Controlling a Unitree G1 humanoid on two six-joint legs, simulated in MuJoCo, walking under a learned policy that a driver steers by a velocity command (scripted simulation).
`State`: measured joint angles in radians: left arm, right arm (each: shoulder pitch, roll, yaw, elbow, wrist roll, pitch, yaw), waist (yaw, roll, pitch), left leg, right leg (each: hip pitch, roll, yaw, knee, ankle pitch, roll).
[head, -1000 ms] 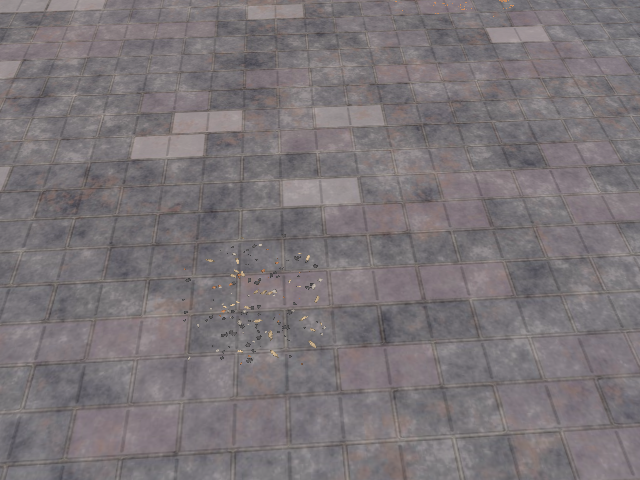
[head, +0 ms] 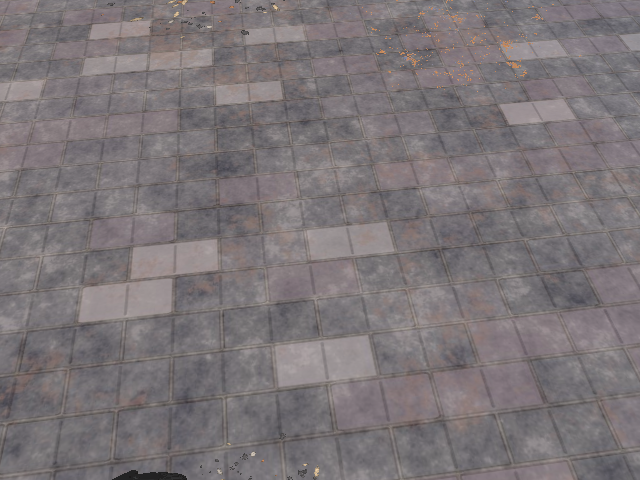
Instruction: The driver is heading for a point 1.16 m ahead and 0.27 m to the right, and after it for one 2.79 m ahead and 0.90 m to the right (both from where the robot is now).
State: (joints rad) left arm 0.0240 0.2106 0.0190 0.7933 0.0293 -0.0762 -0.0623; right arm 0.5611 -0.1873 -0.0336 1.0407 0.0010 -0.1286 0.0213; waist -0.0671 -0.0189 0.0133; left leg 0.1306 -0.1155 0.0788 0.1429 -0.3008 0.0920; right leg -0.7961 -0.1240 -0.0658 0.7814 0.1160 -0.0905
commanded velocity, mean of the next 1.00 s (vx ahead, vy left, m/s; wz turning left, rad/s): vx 0.90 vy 0.00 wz -0.65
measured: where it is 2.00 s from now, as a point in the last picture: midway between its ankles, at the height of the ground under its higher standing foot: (380, 211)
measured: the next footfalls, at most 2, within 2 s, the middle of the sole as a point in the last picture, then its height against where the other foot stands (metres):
right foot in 0.14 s outside the picture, level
left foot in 0.58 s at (277, 350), level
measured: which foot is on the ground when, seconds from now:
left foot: down 0.00-0.16, up 0.18-0.56, down 0.58-0.98, up 1.00-1.00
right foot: up 0.00-0.12, down 0.14-0.56, up 0.58-0.96, down 0.98-1.00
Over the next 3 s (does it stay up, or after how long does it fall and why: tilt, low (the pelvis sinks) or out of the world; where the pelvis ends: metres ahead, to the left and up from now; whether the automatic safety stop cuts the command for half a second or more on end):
stays up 1.68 -0.35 -0.01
